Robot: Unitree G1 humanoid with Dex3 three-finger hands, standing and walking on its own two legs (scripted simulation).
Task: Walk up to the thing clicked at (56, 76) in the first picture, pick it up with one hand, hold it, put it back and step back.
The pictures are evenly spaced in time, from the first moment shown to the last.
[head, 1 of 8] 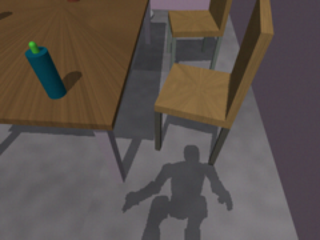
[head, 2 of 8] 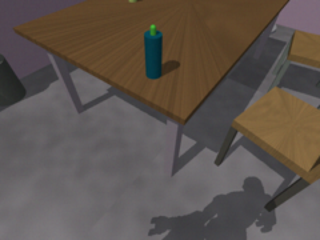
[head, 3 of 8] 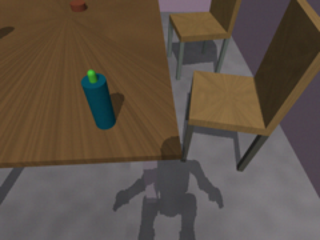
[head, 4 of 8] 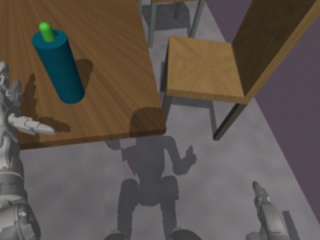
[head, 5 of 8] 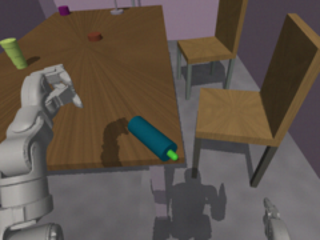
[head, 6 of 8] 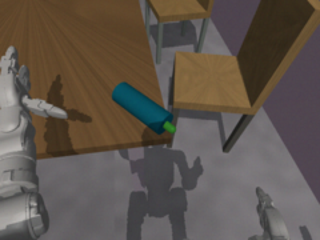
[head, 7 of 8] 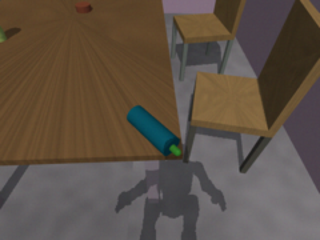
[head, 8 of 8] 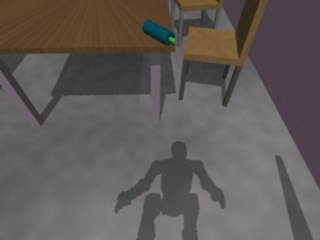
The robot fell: no
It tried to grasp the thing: yes
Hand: left
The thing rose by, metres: 0.00
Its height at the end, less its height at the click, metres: -0.07
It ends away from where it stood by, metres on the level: 0.19
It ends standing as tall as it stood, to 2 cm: no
